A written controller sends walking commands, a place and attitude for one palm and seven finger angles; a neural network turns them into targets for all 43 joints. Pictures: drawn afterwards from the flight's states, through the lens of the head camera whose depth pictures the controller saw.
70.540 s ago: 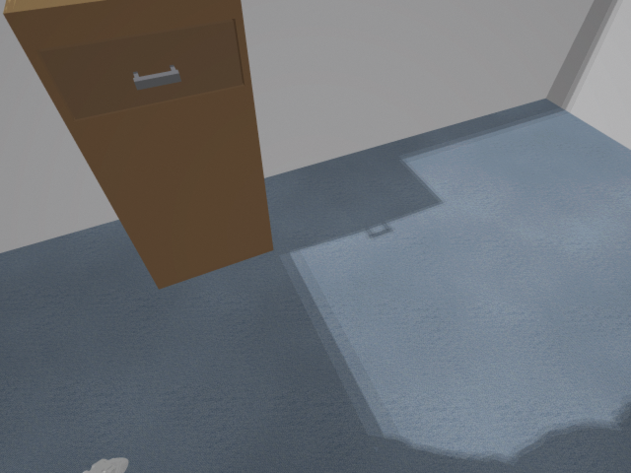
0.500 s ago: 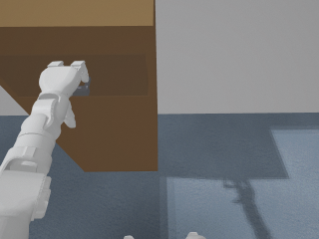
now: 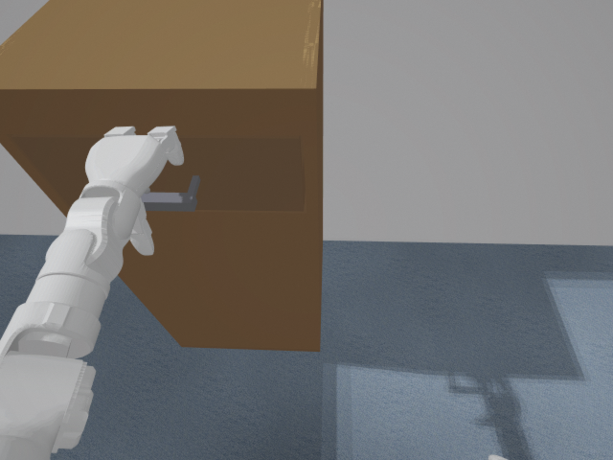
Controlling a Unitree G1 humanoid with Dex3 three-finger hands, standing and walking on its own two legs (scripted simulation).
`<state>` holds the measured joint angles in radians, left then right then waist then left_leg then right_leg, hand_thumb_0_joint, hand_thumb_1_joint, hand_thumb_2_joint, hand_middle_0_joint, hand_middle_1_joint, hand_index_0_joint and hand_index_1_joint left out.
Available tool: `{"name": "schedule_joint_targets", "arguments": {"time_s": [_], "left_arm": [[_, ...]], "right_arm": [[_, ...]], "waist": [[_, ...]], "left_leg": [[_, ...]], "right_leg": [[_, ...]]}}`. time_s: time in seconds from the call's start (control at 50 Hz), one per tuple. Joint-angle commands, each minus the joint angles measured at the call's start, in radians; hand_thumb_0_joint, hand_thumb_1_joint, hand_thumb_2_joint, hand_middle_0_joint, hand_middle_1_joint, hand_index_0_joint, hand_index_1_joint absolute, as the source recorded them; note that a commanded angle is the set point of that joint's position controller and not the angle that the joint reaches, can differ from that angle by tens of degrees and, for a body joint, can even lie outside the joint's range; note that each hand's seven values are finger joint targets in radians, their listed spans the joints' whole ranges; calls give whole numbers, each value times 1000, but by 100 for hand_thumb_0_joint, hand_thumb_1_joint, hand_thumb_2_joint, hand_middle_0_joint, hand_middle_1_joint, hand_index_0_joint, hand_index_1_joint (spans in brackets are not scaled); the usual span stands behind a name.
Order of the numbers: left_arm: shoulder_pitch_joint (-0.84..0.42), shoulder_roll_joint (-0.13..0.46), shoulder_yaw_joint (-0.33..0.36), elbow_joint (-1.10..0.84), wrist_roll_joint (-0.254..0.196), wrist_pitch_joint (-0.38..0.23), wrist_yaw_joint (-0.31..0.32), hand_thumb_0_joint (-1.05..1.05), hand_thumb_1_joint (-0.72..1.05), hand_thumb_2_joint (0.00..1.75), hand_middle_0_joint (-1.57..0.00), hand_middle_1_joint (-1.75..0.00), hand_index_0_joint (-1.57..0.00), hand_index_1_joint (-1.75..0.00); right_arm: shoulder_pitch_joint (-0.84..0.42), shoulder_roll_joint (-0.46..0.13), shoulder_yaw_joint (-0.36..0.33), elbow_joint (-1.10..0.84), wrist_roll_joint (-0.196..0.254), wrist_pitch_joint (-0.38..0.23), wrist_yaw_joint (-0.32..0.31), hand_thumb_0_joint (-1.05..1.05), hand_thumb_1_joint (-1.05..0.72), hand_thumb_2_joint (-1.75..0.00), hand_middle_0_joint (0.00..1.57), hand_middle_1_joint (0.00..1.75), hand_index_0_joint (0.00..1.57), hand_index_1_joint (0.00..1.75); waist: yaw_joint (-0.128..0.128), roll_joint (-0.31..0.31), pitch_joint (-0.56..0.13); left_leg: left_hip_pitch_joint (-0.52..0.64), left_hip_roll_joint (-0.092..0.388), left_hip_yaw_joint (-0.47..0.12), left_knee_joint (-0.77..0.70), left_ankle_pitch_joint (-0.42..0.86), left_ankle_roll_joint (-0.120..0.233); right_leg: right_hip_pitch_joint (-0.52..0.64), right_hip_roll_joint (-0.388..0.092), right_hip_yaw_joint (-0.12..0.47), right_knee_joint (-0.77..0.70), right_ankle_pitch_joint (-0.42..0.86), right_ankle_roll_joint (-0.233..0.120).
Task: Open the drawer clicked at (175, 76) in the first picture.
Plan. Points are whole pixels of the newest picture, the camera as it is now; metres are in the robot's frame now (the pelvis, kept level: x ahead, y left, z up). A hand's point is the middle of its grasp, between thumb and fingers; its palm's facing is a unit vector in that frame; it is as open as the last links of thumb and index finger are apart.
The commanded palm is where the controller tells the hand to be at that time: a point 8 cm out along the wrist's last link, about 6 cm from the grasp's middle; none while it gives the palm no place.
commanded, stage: lift the fingers back up to retry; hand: left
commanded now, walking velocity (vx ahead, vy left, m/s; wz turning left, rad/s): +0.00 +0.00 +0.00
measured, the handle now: (165, 191) +0.49 +0.24 +0.05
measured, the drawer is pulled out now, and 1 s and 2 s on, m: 0.00 0.00 0.00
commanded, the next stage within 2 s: re-aim the fingers above the handle in 0.08 s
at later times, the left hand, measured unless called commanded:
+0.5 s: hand (146, 195) +0.43 +0.23 +0.11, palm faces -0.03 -0.03 -1.00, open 13.8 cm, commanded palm +0.41 +0.23 +0.17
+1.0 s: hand (150, 190) +0.44 +0.22 +0.11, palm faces -0.03 -0.02 -1.00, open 13.7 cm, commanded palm +0.41 +0.23 +0.17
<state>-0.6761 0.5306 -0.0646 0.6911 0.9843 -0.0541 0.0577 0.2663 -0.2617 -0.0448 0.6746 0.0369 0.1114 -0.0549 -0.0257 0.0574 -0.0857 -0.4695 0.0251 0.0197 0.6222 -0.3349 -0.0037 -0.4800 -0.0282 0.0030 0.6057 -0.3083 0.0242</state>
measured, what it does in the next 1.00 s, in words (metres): stands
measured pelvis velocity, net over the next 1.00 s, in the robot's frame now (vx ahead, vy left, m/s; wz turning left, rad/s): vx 0.00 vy -0.01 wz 0.00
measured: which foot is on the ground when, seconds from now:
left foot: down 0.00-1.00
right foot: down 0.00-1.00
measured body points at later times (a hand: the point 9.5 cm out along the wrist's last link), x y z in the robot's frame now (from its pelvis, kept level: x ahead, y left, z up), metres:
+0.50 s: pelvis +0.01 -0.01 +0.00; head +0.05 -0.03 +0.45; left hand +0.43 +0.23 +0.16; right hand +0.12 -0.27 -0.13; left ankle -0.02 +0.12 -0.73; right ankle -0.01 -0.14 -0.73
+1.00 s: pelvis +0.00 -0.01 +0.00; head +0.05 -0.03 +0.45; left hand +0.44 +0.22 +0.16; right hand +0.08 -0.28 -0.13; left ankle -0.02 +0.12 -0.73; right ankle -0.01 -0.14 -0.73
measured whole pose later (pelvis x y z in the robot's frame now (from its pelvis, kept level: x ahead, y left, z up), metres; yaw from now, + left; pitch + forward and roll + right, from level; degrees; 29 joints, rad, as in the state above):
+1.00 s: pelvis +0.00 -0.01 +0.00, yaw +0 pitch +10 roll +0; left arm -0.69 0.54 -0.04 0.73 0.99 -0.11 0.03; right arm 0.27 -0.27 -0.05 0.67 0.04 0.13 -0.06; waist -0.03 0.05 -0.08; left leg -0.46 0.03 0.02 0.61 -0.32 -0.01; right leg -0.49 -0.02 0.01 0.61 -0.30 0.01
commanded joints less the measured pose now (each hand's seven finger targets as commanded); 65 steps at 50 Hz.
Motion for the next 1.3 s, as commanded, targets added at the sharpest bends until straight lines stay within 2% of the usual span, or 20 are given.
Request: {"name": "schedule_joint_targets", "arguments": {"time_s": [0.0,0.1,0.18,0.2,0.26,0.34,0.36,0.44,0.52,0.6,0.78,0.8,0.86,0.94,0.98,1.06,1.1,1.16,1.22,1.28], "left_arm": [[-445,244,88,-219,-15,15,3,0,-50,30,-30,-120,-30,-120],[-394,258,112,-207,-13,-16,-22,0,-50,30,-30,-120,-30,-120],[-385,273,132,-254,-12,-35,-16,0,-50,30,-30,-120,-30,-120],[-402,219,85,-273,-18,-35,-14,0,-50,30,-30,-120,-30,-120],[-380,280,142,-277,-22,-32,-5,0,-50,30,-30,-120,-30,-120],[-374,239,108,-282,-22,-19,2,0,-50,30,-30,-120,-30,-120],[-390,277,135,-288,-22,-20,5,0,-50,30,-30,-120,-30,-120],[-377,295,149,-279,-23,-22,-1,0,-50,30,-30,-120,-30,-120],[-386,235,98,-277,-27,-27,-5,0,-50,30,-30,-120,-30,-120],[-387,226,89,-266,-24,-31,-3,0,-50,30,-30,-120,-30,-120],[-471,308,145,-146,-1,-39,24,0,-50,30,-30,-120,-30,-120],[-459,325,161,-127,3,-41,26,0,-50,30,-30,-120,-30,-120],[-472,296,134,-159,5,-57,27,0,-50,30,-30,-120,-30,-120],[-439,255,112,-160,-9,-59,21,0,-50,30,-30,-120,-30,-120],[-423,275,132,-182,-8,-58,28,0,-50,30,-30,-120,-30,-120],[-468,261,109,-177,-3,-44,37,0,-50,30,-30,-120,-30,-120],[-456,287,134,-182,-1,-41,42,0,-50,30,-30,-120,-30,-120],[-538,388,191,-112,17,-42,49,0,-50,30,-30,-120,-30,-120],[-508,373,186,-66,14,-46,45,0,-50,30,-30,-120,-30,-120],[-496,396,211,-97,10,-66,46,0,-50,30,-30,-120,-30,-120]], "right_arm": [[3,-144,-44,-110,-1,-14,-13,0,-90,-90,20,30,20,30],[-13,-139,-41,-119,-3,-3,-16,0,-90,-90,20,30,20,30],[-18,-134,-47,-128,-5,1,-11,0,-90,-90,20,30,20,30],[-23,-129,-46,-128,-7,-1,-9,0,-90,-90,20,30,20,30],[-26,-134,-46,-124,-6,2,-8,0,-90,-90,20,30,20,30],[-31,-134,-48,-120,-5,4,-5,0,-90,-90,20,30,20,30],[-31,-135,-48,-117,-3,3,-6,0,-90,-90,20,30,20,30],[-32,-137,-47,-116,-4,5,-11,0,-90,-90,20,30,20,30],[-35,-129,-47,-114,-2,1,-11,0,-90,-90,20,30,20,30],[-33,-129,-46,-116,-1,0,-11,0,-90,-90,20,30,20,30],[-9,-139,-41,-99,-1,-7,-18,0,-90,-90,20,30,20,30],[-8,-137,-41,-101,-2,-9,-20,0,-90,-90,20,30,20,30],[4,-134,-47,-108,-4,-14,-18,0,-90,-90,20,30,20,30],[14,-139,-52,-112,-3,-12,-13,0,-90,-90,20,30,20,30],[12,-139,-56,-110,-3,-13,-11,0,-90,-90,20,30,20,30],[12,-140,-52,-98,-2,-10,-10,0,-90,-90,20,30,20,30],[12,-141,-53,-101,-4,-12,-10,0,-90,-90,20,30,20,30],[21,-148,-47,-79,-4,-12,-22,0,-90,-90,20,30,20,30],[25,-145,-45,-83,-1,-11,-24,0,-90,-90,20,30,20,30],[27,-143,-47,-92,-4,-12,-22,0,-90,-90,20,30,20,30]], "waist": [[-6,-32,-351],[5,-43,-331],[16,-17,-373],[3,-28,-373],[14,-16,-376],[3,-39,-367],[10,-20,-370],[10,-44,-372],[-2,-29,-335],[3,-23,-337],[-2,-55,-318],[10,-45,-331],[4,-15,-377],[-5,-44,-360],[8,-22,-371],[-9,-24,-350],[5,-17,-365],[-7,-25,-354],[-7,-40,-331],[10,-22,-382]], "left_leg": [[212,-43,19,-47,439,35],[194,-47,25,-40,447,34],[211,-49,24,-26,489,33],[217,-50,26,-25,491,35],[209,-49,26,-26,491,33],[210,-48,28,-29,481,34],[206,-48,26,-30,477,33],[192,-52,27,-37,449,35],[200,-50,26,-41,428,35],[199,-51,26,-47,404,33],[148,-50,28,-57,315,35],[137,-51,30,-57,320,34],[163,-50,31,-47,359,35],[162,-49,30,-45,377,35],[176,-48,31,-43,386,35],[172,-45,28,-48,372,35],[173,-47,28,-50,370,34],[139,-48,29,-49,340,36],[120,-48,31,-53,321,34],[134,-49,34,-47,366,34]], "right_leg": [[172,66,-44,-49,367,-51],[190,62,-39,-46,401,-50],[205,63,-35,-34,431,-53],[199,61,-35,-36,441,-49],[212,61,-33,-35,448,-50],[210,63,-38,-40,438,-50],[213,62,-34,-38,440,-50],[240,60,-32,-45,435,-50],[198,61,-36,-50,406,-49],[190,61,-36,-51,373,-51],[180,55,-29,-56,305,-49],[194,54,-26,-51,312,-49],[197,56,-25,-42,344,-50],[188,60,-31,-45,357,-50],[187,62,-29,-41,361,-51],[164,61,-33,-47,338,-50],[182,61,-32,-45,336,-52],[183,56,-26,-47,327,-48],[176,56,-29,-48,315,-47],[207,56,-26,-38,359,-48]]}}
